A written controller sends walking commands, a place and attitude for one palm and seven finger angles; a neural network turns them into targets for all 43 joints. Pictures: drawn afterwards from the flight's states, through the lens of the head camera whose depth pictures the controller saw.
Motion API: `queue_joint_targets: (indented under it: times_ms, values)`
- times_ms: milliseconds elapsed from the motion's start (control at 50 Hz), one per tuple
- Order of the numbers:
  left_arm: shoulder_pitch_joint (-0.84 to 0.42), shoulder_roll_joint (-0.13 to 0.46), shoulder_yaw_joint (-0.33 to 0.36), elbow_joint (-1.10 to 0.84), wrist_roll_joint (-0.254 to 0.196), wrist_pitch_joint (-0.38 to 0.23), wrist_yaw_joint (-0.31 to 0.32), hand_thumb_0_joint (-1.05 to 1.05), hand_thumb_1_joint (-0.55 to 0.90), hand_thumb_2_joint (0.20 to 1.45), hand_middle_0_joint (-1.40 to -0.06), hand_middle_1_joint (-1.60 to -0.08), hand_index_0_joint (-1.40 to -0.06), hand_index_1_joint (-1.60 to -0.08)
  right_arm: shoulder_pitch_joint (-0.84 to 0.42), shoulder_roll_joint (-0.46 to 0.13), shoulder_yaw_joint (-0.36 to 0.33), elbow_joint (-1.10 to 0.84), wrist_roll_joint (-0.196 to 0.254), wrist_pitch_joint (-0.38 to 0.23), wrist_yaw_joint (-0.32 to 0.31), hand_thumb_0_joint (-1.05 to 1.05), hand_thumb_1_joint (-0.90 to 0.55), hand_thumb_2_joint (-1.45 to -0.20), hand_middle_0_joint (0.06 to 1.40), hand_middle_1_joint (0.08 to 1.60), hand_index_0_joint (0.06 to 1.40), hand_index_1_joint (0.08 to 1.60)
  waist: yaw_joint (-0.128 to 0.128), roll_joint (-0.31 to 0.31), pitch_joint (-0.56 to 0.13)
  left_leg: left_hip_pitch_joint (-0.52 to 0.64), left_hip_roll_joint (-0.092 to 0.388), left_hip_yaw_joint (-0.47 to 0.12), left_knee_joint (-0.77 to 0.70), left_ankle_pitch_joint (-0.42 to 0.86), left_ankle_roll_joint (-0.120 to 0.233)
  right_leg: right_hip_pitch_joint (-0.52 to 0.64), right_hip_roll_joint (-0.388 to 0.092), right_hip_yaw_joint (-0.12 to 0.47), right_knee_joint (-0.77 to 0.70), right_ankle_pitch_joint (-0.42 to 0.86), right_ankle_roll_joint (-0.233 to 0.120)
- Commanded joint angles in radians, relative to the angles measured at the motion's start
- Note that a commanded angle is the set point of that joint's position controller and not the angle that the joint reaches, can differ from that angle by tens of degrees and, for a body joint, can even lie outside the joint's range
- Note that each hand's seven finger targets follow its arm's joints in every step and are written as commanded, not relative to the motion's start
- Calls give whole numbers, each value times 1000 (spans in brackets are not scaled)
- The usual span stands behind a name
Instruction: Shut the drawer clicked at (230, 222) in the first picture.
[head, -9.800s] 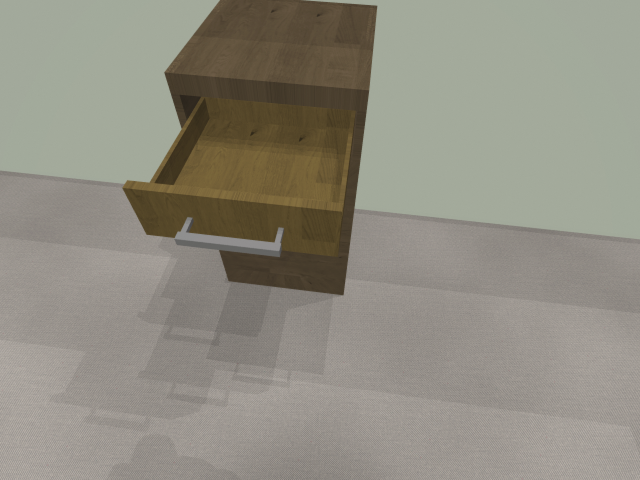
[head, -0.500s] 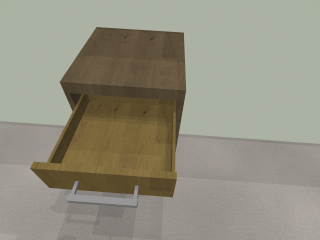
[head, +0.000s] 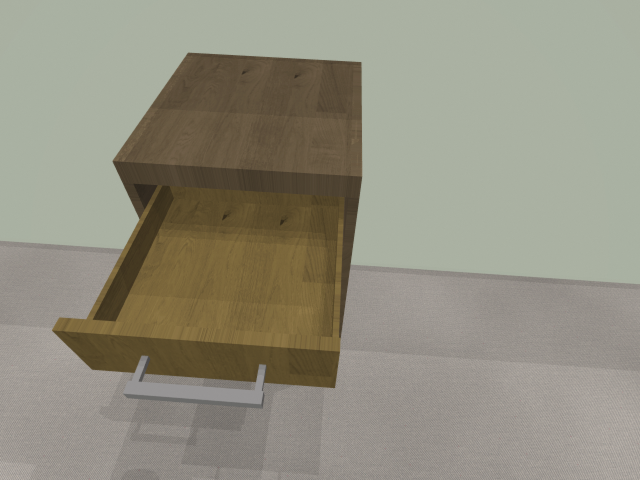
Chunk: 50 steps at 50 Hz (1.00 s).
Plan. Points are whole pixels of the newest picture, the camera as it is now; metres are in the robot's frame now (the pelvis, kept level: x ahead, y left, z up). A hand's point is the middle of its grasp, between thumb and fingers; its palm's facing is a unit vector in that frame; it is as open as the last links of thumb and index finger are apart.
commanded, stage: look again from close up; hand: left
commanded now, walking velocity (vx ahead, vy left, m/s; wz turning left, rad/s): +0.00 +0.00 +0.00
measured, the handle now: (198, 381) +0.26 +0.19 -0.07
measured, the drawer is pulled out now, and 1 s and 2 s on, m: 0.30 0.28 0.28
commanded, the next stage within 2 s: raise the hand and make a fist in 0.24 s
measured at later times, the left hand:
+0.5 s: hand out of the picture +0.12 +0.19 -0.07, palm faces +0.24 -0.95 -0.21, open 7.0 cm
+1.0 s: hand out of the picture +0.11 +0.15 -0.03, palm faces +0.00 -1.00 -0.03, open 4.7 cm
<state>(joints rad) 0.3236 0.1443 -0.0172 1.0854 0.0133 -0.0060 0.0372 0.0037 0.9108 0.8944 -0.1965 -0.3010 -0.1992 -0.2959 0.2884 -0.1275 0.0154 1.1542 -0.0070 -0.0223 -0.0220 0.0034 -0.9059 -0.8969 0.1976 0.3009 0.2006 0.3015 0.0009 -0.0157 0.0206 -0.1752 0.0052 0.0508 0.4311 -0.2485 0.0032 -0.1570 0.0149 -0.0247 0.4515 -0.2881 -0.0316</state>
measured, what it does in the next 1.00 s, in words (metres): lowers itself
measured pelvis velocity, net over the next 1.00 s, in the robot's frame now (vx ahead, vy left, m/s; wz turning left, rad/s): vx -0.05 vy -0.01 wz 0.06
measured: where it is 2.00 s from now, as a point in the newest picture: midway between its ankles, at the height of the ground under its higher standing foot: outside the picture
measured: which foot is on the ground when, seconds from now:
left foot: down 0.00-1.00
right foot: down 0.00-1.00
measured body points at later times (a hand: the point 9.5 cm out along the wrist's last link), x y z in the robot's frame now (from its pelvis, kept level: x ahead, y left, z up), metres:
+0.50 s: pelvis -0.01 -0.01 -0.01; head -0.01 -0.02 +0.44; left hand +0.10 +0.24 -0.05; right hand +0.06 -0.25 -0.14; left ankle -0.01 +0.12 -0.74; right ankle -0.03 -0.10 -0.74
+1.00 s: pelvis -0.05 -0.01 -0.09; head -0.01 -0.01 +0.36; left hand +0.11 +0.20 -0.02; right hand +0.18 -0.19 -0.15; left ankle -0.01 +0.12 -0.74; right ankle -0.03 -0.10 -0.74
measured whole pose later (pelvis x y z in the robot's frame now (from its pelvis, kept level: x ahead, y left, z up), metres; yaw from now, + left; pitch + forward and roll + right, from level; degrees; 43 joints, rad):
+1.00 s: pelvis -0.05 -0.01 -0.09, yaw +3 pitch +12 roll -2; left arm 0.59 0.18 0.03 -0.18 -0.20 -0.36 -0.23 0.02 0.90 0.90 -0.69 -0.83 -0.69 -0.83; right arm 0.18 -0.14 0.03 0.49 0.02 -0.18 -0.03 0.01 -0.90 -0.90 0.20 0.30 0.21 0.30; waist 0.03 0.04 -0.15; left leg -0.87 0.02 -0.05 1.15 -0.49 -0.02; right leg -0.80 0.01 -0.12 1.12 -0.53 -0.06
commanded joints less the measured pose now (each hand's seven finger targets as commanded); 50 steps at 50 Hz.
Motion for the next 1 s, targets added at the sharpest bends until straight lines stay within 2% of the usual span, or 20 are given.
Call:
queue_joint_targets:
  times_ms: [0, 300, 320, 340, 360, 380, 400, 420, 460, 480, 520, 540, 560, 600, 660, 680, 700, 820, 900, 980]
  values:
    - [80, 96, 13, -29, -3, -16, 8, 0, 900, 900, -200, -300, -200, -300, 78, -101, -13, -22, 3, -13, -9, 0, -900, -900, 200, 300, 200, 300, 5, 12, 47, 15, 99, -93, -58, 170, 24, -64, -112, 106, -91, 182, -16]
    - [92, 90, 12, -25, -5, -20, 8, 0, 900, 900, -200, -300, -200, -300, 84, -88, -12, -15, 3, -10, -11, 0, -900, -900, 200, 300, 200, 300, 4, 13, 53, 12, 98, -86, -49, 156, 18, -71, -110, 118, -106, 196, -22]
    - [152, 120, 29, 20, 9, -48, 42, 0, 900, 900, -200, -300, -200, -300, -66, -116, -21, -103, 7, -13, -5, 0, -900, -900, 200, 300, 200, 300, 47, 12, 98, -113, 81, -34, 182, 97, -26, -62, -190, 195, -118, 657, 42]
    - [-566, 293, 53, -1525, -227, -258, 20, 0, 900, 900, -220, -322, -220, -322, -17, -313, -46, -471, 48, -164, -49, 0, -900, -900, 200, 300, 200, 300, -107, 192, -401, 166, -12, -39, 6, 192, 22, 44, -105, 108, -12, 431, 11]
    - [-207, 256, 104, -1298, -136, -221, 81, 0, 900, 900, -240, -343, -240, -343, -107, -211, -29, -404, 31, -248, -81, 0, -900, -900, 200, 300, 200, 300, 1, 338, -432, 198, 9, -17, 4, 293, 27, 36, -34, 52, 39, 258, -21]
    - [70, 70, -5, -1134, -152, -84, 123, 0, 900, 900, -260, -365, -260, -365, -103, -180, -51, -408, 60, -285, -73, 0, -900, -900, 200, 300, 200, 300, -33, 235, -262, 69, 29, -49, 14, 295, 4, -74, -25, -24, 34, 170, -8]
    - [94, -58, -85, -1092, -167, -57, 94, 0, 900, 900, -280, -387, -280, -387, -74, -200, -43, -380, 63, -295, -68, 0, -900, -900, 200, 300, 200, 300, -41, 117, -131, 8, 21, -44, 42, 197, 11, -139, -27, -49, 24, 153, 6]
    - [32, -24, -76, -1169, -197, -104, 77, 0, 900, 900, -300, -408, -300, -408, -103, -224, -50, -439, 60, -315, -71, 0, -900, -900, 200, 300, 200, 300, -64, 11, -18, -71, 11, -75, 72, 97, 22, -225, -28, -50, 19, 86, 20]
    - [98, -38, -65, -1073, -187, -203, 28, 0, 900, 900, -340, -452, -340, -452, -93, -243, -71, -491, 24, -341, -63, 0, -900, -900, 200, 300, 200, 300, -86, -198, 11, -198, -8, -83, 168, -23, 26, -384, -24, -53, 51, -93, 34]
    - [203, -67, -59, -1034, -190, -261, -9, 0, 900, 900, -360, -473, -360, -473, -115, -236, -81, -533, 18, -349, -49, 0, -900, -900, 200, 300, 200, 300, -40, -174, -5, -245, -16, -69, 206, -41, 14, -406, -29, -44, 87, -131, 26]
    - [399, -63, -3, -979, -211, -392, -109, 0, 900, 900, -400, -517, -400, -517, -147, -224, -100, -597, 9, -348, -22, 0, -900, -900, 200, 300, 200, 300, 32, -268, -106, -380, -21, -59, 292, -25, -6, -402, -23, -37, 210, -83, 21]
    - [391, -41, 8, -1032, -220, -456, -147, 0, 900, 900, -420, -538, -420, -538, -164, -227, -104, -629, 11, -350, -12, 0, -900, -900, 200, 300, 200, 300, 37, -257, -155, -441, -23, -56, 342, -22, -6, -403, -28, -15, 265, -42, 22]
    - [321, -47, -16, -1155, -228, -528, -183, 0, 900, 900, -440, -560, -440, -560, -173, -226, -104, -669, 8, -356, -5, 0, -900, -900, 200, 300, 200, 300, 29, -174, -214, -455, -27, -51, 386, -13, -2, -416, -32, 1, 319, -7, 21]
    - [266, 40, 39, -1273, -207, -635, -213, 0, 900, 900, -480, -603, -480, -603, -164, -212, -110, -690, 4, -354, 10, 0, -900, -900, 200, 300, 200, 300, 30, 48, -290, -446, -23, -38, 460, 10, -5, -485, -27, 12, 406, 1, -3]
    - [213, 118, 102, -1299, -183, -754, -260, 0, 900, 900, -540, -668, -540, -668, -188, -204, -115, -714, 2, -327, 16, 0, -900, -900, 200, 300, 200, 300, 0, 26, -263, -589, -15, -55, 587, -52, 4, -620, -22, 46, 492, -69, -11]
    - [212, 141, 127, -1319, -178, -749, -259, 0, 900, 900, -560, -690, -560, -690, -181, -208, -115, -723, 4, -310, 15, 0, -900, -900, 200, 300, 200, 300, 10, 62, -262, -608, -13, -57, 594, -84, 7, -640, -21, 55, 497, -118, -17]
    - [251, 90, 86, -1328, -194, -717, -269, 0, 900, 900, -580, -712, -580, -712, -196, -206, -108, -764, 10, -297, 14, 0, -900, -900, 200, 300, 200, 300, 12, 84, -266, -610, -16, -56, 589, -118, 11, -631, -23, 54, 491, -148, -17]
    - [236, 95, 51, -1510, -230, -475, -273, 0, 900, 900, -700, -842, -700, -842, -163, -197, -81, -856, 41, -218, -20, 0, -900, -900, 200, 300, 200, 300, -11, 70, -333, -582, -12, -66, 584, -109, 28, -544, -17, 68, 425, -120, 6]
    - [250, 98, 68, -1499, -231, -423, -269, 0, 900, 900, -780, -928, -780, -928, -158, -183, -67, -841, 38, -206, -35, 0, -900, -900, 200, 300, 200, 300, -18, 26, -308, -589, -3, -82, 581, -73, 26, -530, -13, 49, 422, -80, 14]
    - [332, 119, 120, -1431, -241, -405, -265, 0, 900, 900, -860, -1015, -860, -1015, -190, -176, -66, -823, 38, -210, -36, 0, -900, -900, 200, 300, 200, 300, 4, -15, -277, -610, -3, -92, 559, -102, 21, -520, -15, 40, 405, -143, 16]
